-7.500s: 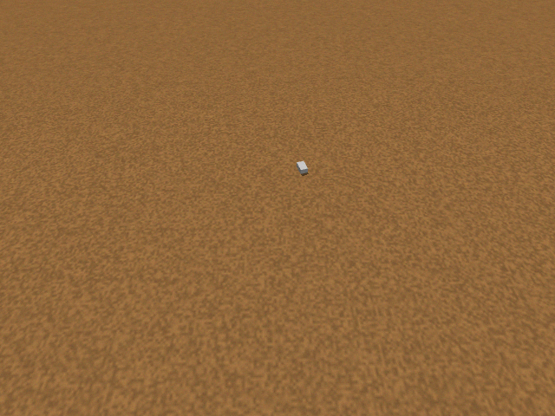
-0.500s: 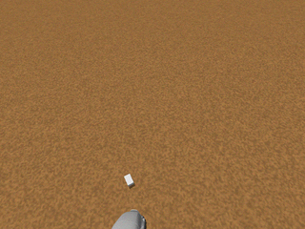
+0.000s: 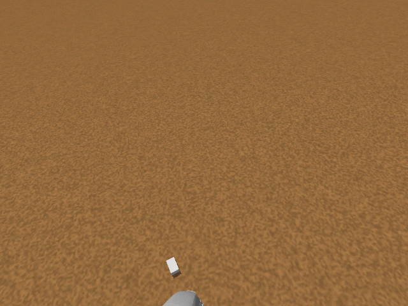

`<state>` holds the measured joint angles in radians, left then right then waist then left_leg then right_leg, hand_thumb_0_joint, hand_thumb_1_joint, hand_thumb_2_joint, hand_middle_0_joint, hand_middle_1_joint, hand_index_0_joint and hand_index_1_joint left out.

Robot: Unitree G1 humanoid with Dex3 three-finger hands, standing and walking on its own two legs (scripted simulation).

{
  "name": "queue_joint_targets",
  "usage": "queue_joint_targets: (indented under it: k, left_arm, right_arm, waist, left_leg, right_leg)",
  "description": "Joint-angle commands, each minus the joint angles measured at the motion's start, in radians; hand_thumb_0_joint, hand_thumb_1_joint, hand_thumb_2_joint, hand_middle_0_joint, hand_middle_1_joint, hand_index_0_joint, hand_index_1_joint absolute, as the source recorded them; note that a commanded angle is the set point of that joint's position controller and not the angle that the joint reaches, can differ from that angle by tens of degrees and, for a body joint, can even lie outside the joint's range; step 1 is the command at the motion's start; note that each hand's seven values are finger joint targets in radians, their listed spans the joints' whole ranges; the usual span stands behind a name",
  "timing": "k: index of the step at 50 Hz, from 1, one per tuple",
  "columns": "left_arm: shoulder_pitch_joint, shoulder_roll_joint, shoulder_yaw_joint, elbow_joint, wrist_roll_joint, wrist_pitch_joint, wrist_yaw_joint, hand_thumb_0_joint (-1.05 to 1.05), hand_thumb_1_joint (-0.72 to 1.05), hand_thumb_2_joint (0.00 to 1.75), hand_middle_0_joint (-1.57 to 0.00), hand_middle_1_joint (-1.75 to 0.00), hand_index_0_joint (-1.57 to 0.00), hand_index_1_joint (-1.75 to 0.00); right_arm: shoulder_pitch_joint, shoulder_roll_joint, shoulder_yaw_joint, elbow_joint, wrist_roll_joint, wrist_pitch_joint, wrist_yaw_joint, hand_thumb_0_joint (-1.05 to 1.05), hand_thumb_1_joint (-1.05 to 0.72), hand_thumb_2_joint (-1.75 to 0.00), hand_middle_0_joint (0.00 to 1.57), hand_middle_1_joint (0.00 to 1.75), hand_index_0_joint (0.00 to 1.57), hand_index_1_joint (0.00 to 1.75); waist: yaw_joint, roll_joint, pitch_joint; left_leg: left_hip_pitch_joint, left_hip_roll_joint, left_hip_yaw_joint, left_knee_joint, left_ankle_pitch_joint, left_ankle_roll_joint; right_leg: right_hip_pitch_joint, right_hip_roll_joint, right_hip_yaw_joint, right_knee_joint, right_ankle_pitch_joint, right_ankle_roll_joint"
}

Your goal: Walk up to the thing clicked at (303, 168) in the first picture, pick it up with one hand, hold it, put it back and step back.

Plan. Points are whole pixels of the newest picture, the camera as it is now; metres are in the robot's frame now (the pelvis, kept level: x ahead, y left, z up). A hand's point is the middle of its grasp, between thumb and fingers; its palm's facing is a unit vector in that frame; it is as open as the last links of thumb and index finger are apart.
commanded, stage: walk up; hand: left
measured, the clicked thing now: (172, 265) +0.45 +0.26 -0.75
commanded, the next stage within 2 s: none
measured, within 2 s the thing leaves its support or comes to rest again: neither
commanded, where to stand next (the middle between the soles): +0.06 +0.02 m, yaw +1 degrees
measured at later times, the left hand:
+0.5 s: hand out of the picture +0.14 +0.28 -0.15, palm faces +0.03 -0.95 -0.32, open 7.4 cm
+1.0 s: hand (107, 296) +0.16 +0.27 -0.16, palm faces -0.01 -0.93 -0.36, open 7.4 cm
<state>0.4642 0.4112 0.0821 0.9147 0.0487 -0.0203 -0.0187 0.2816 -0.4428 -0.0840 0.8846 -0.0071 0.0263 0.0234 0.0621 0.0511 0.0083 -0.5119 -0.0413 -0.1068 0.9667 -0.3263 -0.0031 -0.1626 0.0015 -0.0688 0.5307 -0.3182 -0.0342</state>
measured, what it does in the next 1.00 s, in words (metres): steps on the spot: left foot, then right foot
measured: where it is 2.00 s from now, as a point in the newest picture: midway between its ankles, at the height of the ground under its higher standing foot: outside the picture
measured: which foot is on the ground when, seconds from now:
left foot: up 0.00-0.24, down 0.26-1.00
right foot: down 0.00-0.30, up 0.32-0.60, down 0.62-1.00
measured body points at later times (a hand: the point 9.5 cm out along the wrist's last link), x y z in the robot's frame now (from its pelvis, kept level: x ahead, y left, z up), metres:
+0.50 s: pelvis +0.08 +0.02 +0.00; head +0.12 +0.04 +0.45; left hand +0.14 +0.33 -0.13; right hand +0.20 -0.27 -0.10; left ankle +0.10 +0.14 -0.73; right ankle +0.10 -0.13 -0.68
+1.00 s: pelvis +0.07 +0.02 -0.01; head +0.10 +0.02 +0.44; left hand +0.16 +0.32 -0.13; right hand +0.13 -0.29 -0.14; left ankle +0.06 +0.14 -0.73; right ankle +0.15 -0.12 -0.73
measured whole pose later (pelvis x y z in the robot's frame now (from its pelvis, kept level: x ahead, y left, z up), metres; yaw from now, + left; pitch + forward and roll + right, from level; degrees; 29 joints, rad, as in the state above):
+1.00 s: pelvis +0.07 +0.02 -0.01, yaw +1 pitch -3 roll +1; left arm 0.12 0.38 0.00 0.99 0.00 -0.01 -0.01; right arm 0.18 -0.35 0.00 1.05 -0.02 0.02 0.02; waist -0.01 -0.02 0.10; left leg -0.21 0.01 0.02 0.60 -0.34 -0.01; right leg -0.34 -0.04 0.03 0.58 -0.20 0.02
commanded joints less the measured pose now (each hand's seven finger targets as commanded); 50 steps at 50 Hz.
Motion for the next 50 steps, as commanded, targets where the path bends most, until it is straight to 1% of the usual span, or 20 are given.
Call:
queue_joint_targets:
  k: [1, 6, 9, 12, 13, 14, 15, 16, 17, 20, 27, 30, 31, 32, 33, 34, 42, 44, 45, 50]
  left_arm:
    - [-0.126, 0.245, 0.061, -0.121, -0.017, -0.067, 0.018, 0.0, 0.9, 0.9, -0.2, -0.3, -0.2, -0.3]
    - [-0.029, 0.248, 0.062, -0.11, -0.023, -0.064, 0.012, 0.0, 0.9, 0.9, -0.2, -0.3, -0.2, -0.3]
    - [-0.017, 0.248, 0.054, -0.12, -0.031, -0.052, 0.012, 0.0, 0.9, 0.9, -0.2, -0.3, -0.2, -0.3]
    - [-0.055, 0.24, 0.041, -0.137, -0.047, -0.03, 0.018, 0.0, 0.9, 0.9, -0.2, -0.3, -0.2, -0.3]
    - [-0.063, 0.204, 0.028, -0.152, -0.051, -0.029, 0.021, 0.0, 0.9, 0.9, -0.2, -0.3, -0.2, -0.3]
    - [-0.046, 0.15, 0.003, -0.175, -0.059, -0.03, 0.023, 0.0, 0.9, 0.9, -0.2, -0.3, -0.2, -0.3]
    - [-0.038, 0.093, -0.005, -0.183, -0.068, -0.025, 0.022, 0.0, 0.9, 0.9, -0.2, -0.3, -0.2, -0.3]
    - [-0.067, 0.181, 0.016, -0.156, -0.056, -0.009, 0.039, 0.0, 0.9, 0.9, -0.2, -0.3, -0.2, -0.3]
    - [-0.101, 0.202, 0.012, -0.15, -0.053, -0.002, 0.04, 0.0, 0.9, 0.9, -0.2, -0.3, -0.2, -0.3]
    - [-0.069, 0.173, 0.008, -0.124, -0.061, 0.0, 0.028, 0.0, 0.9, 0.9, -0.2, -0.3, -0.2, -0.3]
    - [-0.117, 0.131, -0.002, -0.07, -0.06, -0.026, 0.041, 0.0, 0.9, 0.9, -0.2, -0.3, -0.2, -0.3]
    - [-0.109, 0.165, 0.009, -0.031, -0.043, -0.035, 0.046, 0.0, 0.9, 0.9, -0.2, -0.3, -0.2, -0.3]
    - [-0.134, 0.215, 0.017, -0.042, -0.034, -0.042, 0.047, 0.0, 0.9, 0.9, -0.2, -0.3, -0.2, -0.3]
    - [-0.185, 0.259, 0.02, -0.058, -0.029, -0.049, 0.047, 0.0, 0.9, 0.9, -0.2, -0.3, -0.2, -0.3]
    - [-0.251, 0.289, 0.018, -0.069, -0.038, -0.043, 0.043, 0.0, 0.9, 0.9, -0.2, -0.3, -0.2, -0.3]
    - [-0.302, 0.289, 0.015, -0.081, -0.035, -0.04, 0.045, 0.0, 0.9, 0.9, -0.2, -0.3, -0.2, -0.3]
    - [-0.36, 0.209, -0.01, -0.053, -0.035, -0.015, 0.037, 0.0, 0.9, 0.9, -0.2, -0.3, -0.2, -0.3]
    - [-0.351, 0.149, -0.027, -0.051, -0.054, -0.008, 0.031, 0.0, 0.9, 0.9, -0.2, -0.3, -0.2, -0.3]
    - [-0.358, 0.13, -0.035, -0.029, -0.062, -0.004, 0.03, 0.0, 0.9, 0.9, -0.2, -0.3, -0.2, -0.3]
    - [-0.369, 0.185, -0.022, 0.047, -0.051, -0.013, 0.022, 0.0, 0.9, 0.9, -0.2, -0.3, -0.2, -0.3]
  right_arm:
    - [0.024, -0.178, -0.033, -0.055, 0.012, -0.044, 0.01, 0.0, -0.9, -0.9, 0.2, 0.3, 0.2, 0.3]
    - [-0.082, -0.15, -0.014, -0.095, -0.008, -0.056, 0.024, 0.0, -0.9, -0.9, 0.2, 0.3, 0.2, 0.3]
    - [-0.111, -0.125, -0.002, -0.107, -0.011, -0.069, 0.019, 0.0, -0.9, -0.9, 0.2, 0.3, 0.2, 0.3]
    - [-0.017, -0.11, -0.005, -0.081, -0.006, -0.084, 0.0, 0.0, -0.9, -0.9, 0.2, 0.3, 0.2, 0.3]
    - [0.064, -0.145, -0.02, -0.055, -0.008, -0.09, -0.01, 0.0, -0.9, -0.9, 0.2, 0.3, 0.2, 0.3]
    - [0.133, -0.202, -0.042, -0.05, -0.015, -0.094, -0.022, 0.0, -0.9, -0.9, 0.2, 0.3, 0.2, 0.3]
    - [0.156, -0.275, -0.055, -0.064, -0.024, -0.097, -0.032, 0.0, -0.9, -0.9, 0.2, 0.3, 0.2, 0.3]
    - [0.154, -0.287, -0.059, -0.061, 0.012, -0.094, -0.032, 0.0, -0.9, -0.9, 0.2, 0.3, 0.2, 0.3]
    - [0.121, -0.256, -0.053, -0.06, 0.015, -0.088, -0.035, 0.0, -0.9, -0.9, 0.2, 0.3, 0.2, 0.3]
    - [-0.001, -0.174, -0.014, -0.092, 0.013, -0.093, -0.044, 0.0, -0.9, -0.9, 0.2, 0.3, 0.2, 0.3]
    - [-0.091, -0.172, 0.003, -0.096, 0.004, -0.073, -0.038, 0.0, -0.9, -0.9, 0.2, 0.3, 0.2, 0.3]
    - [-0.14, -0.14, 0.012, -0.101, 0.025, -0.045, -0.028, 0.0, -0.9, -0.9, 0.2, 0.3, 0.2, 0.3]
    - [-0.125, -0.104, 0.021, -0.103, 0.031, -0.037, -0.027, 0.0, -0.9, -0.9, 0.2, 0.3, 0.2, 0.3]
    - [-0.105, -0.06, 0.036, -0.099, 0.032, -0.025, -0.027, 0.0, -0.9, -0.9, 0.2, 0.3, 0.2, 0.3]
    - [-0.1, -0.096, 0.021, -0.079, 0.025, -0.009, -0.036, 0.0, -0.9, -0.9, 0.2, 0.3, 0.2, 0.3]
    - [-0.087, -0.127, 0.013, -0.053, 0.017, -0.006, -0.036, 0.0, -0.9, -0.9, 0.2, 0.3, 0.2, 0.3]
    - [-0.036, -0.106, 0.016, 0.063, 0.005, -0.033, -0.022, 0.0, -0.9, -0.9, 0.2, 0.3, 0.2, 0.3]
    - [-0.076, -0.155, 0.008, 0.064, -0.018, -0.049, -0.032, 0.0, -0.9, -0.9, 0.2, 0.3, 0.2, 0.3]
    - [-0.182, -0.196, 0.009, 0.048, -0.009, -0.053, -0.028, 0.0, -0.9, -0.9, 0.2, 0.3, 0.2, 0.3]
    - [-0.191, -0.135, 0.039, 0.093, -0.006, -0.051, -0.019, 0.0, -0.9, -0.9, 0.2, 0.3, 0.2, 0.3]
  waist:
    - [-0.064, -0.158, 0.183]
    - [0.005, -0.193, 0.167]
    - [0.015, -0.217, 0.104]
    - [-0.045, -0.163, 0.011]
    - [-0.082, -0.085, -0.068]
    - [-0.115, 0.046, -0.15]
    - [-0.12, 0.189, -0.168]
    - [-0.127, 0.124, -0.149]
    - [-0.112, 0.067, -0.054]
    - [-0.056, 0.059, 0.036]
    - [-0.062, 0.15, -0.017]
    - [-0.021, 0.066, -0.048]
    - [-0.027, -0.064, -0.057]
    - [-0.054, -0.186, -0.039]
    - [-0.062, -0.217, -0.027]
    - [-0.07, -0.225, 0.005]
    - [-0.092, -0.218, -0.103]
    - [-0.071, -0.1, -0.116]
    - [-0.033, 0.0, -0.059]
    - [-0.041, 0.006, 0.01]
  left_leg:
    - [-0.112, 0.029, -0.034, 0.017, 0.095, -0.009]
    - [-0.054, 0.066, 0.032, -0.226, 0.028, -0.004]
    - [0.036, 0.05, 0.117, -0.322, -0.001, 0.011]
    - [0.243, 0.006, 0.192, -0.524, 0.161, 0.044]
    - [0.405, 0.015, 0.163, -0.549, 0.249, 0.069]
    - [0.601, 0.154, -0.025, -0.538, 0.373, 0.125]
    - [0.733, 0.382, -0.411, -0.543, 0.464, 0.245]
    - [0.617, 0.461, -0.481, -0.578, 0.446, 0.341]
    - [0.491, 0.448, -0.433, -0.604, 0.408, 0.344]
    - [0.378, 0.296, -0.098, -0.573, 0.561, 0.22]
    - [0.296, 0.257, 0.044, -0.424, 0.747, 0.215]
    - [0.157, 0.211, 0.043, -0.31, 0.395, 0.136]
    - [0.088, 0.153, 0.08, -0.232, 0.194, 0.087]
    - [0.066, 0.069, 0.122, -0.131, -0.062, 0.038]
    - [0.147, 0.062, 0.078, -0.035, -0.297, 0.037]
    - [0.184, 0.084, 0.069, -0.019, -0.286, 0.028]
    - [0.318, 0.046, 0.122, -0.508, -0.001, 0.015]
    - [0.381, 0.18, -0.065, -0.598, 0.121, 0.056]
    - [0.272, 0.248, -0.146, -0.606, 0.065, 0.094]
    - [0.174, 0.149, -0.007, -0.609, -0.073, 0.056]
  right_leg:
    - [-0.054, -0.225, 0.283, -0.385, -0.26, -0.054]
    - [0.073, -0.253, 0.199, -0.302, -0.035, -0.133]
    - [0.119, -0.244, 0.124, -0.163, 0.38, -0.144]
    - [0.101, -0.201, 0.039, 0.074, 0.623, -0.1]
    - [0.056, -0.148, 0.002, 0.234, 0.599, -0.061]
    - [-0.124, -0.1, -0.007, 0.404, 0.386, -0.015]
    - [-0.391, 0.061, 0.012, 0.545, -0.156, 0.019]
    - [-0.36, -0.002, 0.118, 0.617, -0.318, -0.003]
    - [-0.356, -0.024, 0.155, 0.646, -0.311, -0.007]
    - [-0.322, -0.043, 0.179, 0.559, -0.159, -0.012]
    - [-0.133, -0.024, 0.043, 0.174, 0.056, 0.035]
    - [0.046, -0.008, 0.065, 0.0, 0.265, 0.009]
    - [0.077, -0.106, 0.197, -0.039, 0.361, -0.027]
    - [-0.006, -0.303, 0.452, -0.142, 0.352, -0.111]
    - [-0.135, -0.393, 0.518, -0.178, 0.305, -0.221]
    - [-0.194, -0.377, 0.529, -0.16, 0.275, -0.231]
    - [-0.083, -0.183, 0.251, -0.001, 0.227, -0.098]
    - [-0.158, -0.126, 0.2, 0.086, 0.233, -0.026]
    - [-0.142, -0.047, 0.129, 0.043, 0.074, 0.007]
    - [-0.023, -0.104, 0.184, -0.064, 0.09, -0.015]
